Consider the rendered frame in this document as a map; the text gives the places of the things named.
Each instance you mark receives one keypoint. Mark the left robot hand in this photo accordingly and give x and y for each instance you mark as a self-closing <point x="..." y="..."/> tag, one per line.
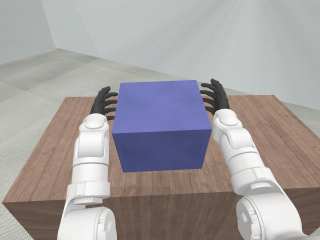
<point x="99" y="104"/>

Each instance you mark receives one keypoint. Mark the robot right forearm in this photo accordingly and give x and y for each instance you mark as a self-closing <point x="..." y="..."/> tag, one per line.
<point x="249" y="176"/>

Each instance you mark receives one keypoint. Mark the robot left forearm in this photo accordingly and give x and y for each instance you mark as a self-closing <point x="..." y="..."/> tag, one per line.
<point x="89" y="184"/>

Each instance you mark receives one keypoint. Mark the carton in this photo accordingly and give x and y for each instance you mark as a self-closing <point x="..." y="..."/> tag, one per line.
<point x="161" y="126"/>

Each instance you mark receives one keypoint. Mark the right robot hand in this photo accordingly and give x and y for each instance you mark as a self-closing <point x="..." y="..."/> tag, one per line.
<point x="219" y="95"/>

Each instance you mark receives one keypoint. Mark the right robot upper arm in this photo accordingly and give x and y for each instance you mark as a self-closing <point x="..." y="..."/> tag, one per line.
<point x="269" y="216"/>

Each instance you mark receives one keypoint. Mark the pedestal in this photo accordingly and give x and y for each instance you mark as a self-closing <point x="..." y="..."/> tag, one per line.
<point x="186" y="204"/>

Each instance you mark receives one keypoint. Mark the left robot upper arm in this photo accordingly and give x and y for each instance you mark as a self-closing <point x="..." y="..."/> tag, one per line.
<point x="97" y="223"/>

